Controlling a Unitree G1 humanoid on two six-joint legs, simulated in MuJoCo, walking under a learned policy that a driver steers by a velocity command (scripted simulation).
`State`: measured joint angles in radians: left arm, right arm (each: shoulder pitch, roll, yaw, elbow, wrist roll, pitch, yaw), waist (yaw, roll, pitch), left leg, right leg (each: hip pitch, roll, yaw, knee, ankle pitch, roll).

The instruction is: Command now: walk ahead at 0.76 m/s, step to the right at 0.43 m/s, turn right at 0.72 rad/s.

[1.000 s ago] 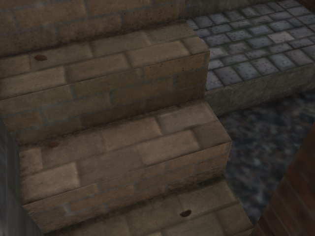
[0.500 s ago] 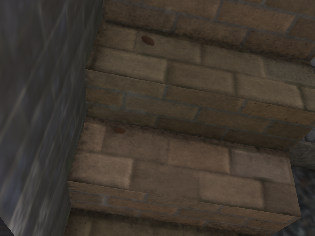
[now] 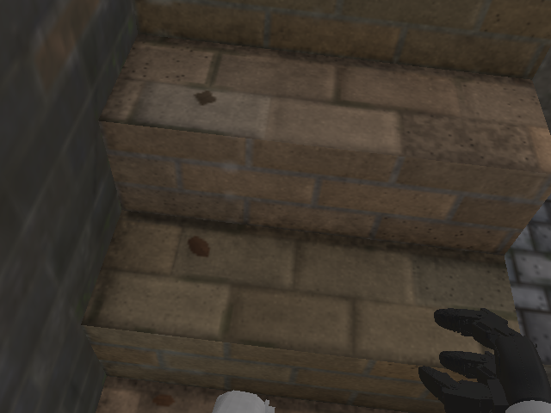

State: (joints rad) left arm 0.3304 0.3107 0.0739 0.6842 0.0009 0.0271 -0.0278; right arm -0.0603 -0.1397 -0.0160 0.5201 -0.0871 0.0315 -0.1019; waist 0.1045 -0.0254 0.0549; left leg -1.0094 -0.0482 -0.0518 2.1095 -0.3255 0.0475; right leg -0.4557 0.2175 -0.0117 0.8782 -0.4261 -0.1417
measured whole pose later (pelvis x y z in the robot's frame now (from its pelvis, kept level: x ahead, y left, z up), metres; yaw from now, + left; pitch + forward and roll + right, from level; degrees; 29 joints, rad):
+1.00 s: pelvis +0.41 -0.09 +0.31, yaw +15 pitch +10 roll +2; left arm 0.44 0.38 0.13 0.90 0.00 -0.14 0.03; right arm -0.19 -0.32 -0.04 0.63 -0.08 -0.03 0.01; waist 0.14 -0.03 -0.05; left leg -0.31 -0.02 0.15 0.64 0.24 0.21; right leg -0.50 -0.05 -0.01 1.57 -0.45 0.00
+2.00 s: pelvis +0.43 -0.34 +0.45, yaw +9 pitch +1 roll -2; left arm 0.29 0.16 -0.03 0.47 0.05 -0.01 0.03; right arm -0.01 -0.10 -0.04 0.63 0.04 0.09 -0.08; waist 0.17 -0.02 -0.08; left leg -0.50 -0.11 -0.15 1.39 -0.28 -0.10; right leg -0.36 0.21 -0.25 0.61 -0.31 -0.22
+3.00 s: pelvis +0.11 -0.75 -0.16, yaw +43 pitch -3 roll -3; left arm 0.21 0.02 0.17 0.77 -0.06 0.10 0.00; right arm 0.58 -0.18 -0.06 1.00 0.00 0.00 -0.06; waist -0.22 0.10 0.00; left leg -0.17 0.19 0.18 0.58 -0.36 -0.03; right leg -0.39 0.01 0.15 0.77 -0.42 0.08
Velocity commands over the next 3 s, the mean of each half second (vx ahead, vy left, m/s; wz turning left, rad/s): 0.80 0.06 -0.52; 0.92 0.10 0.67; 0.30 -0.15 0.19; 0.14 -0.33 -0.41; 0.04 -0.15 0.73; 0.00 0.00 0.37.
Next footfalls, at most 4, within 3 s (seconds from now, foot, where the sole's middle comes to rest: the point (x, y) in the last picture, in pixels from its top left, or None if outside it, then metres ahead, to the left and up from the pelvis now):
0.28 left None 0.30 0.08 -0.51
0.64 right None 0.29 -0.25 -0.51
0.98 left None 0.27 -0.04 -0.46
1.22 right None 0.23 -0.13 -0.49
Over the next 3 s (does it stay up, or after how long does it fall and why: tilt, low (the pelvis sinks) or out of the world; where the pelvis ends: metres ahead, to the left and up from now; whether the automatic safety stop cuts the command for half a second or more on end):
stays up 0.11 -0.75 -0.16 its command is cut before an obstacle from the start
